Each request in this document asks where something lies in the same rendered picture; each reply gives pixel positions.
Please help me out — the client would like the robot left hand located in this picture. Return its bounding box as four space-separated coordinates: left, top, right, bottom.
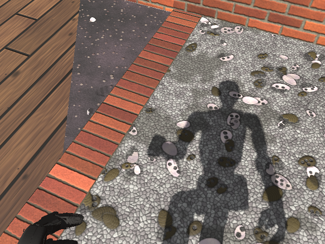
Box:
18 211 84 244

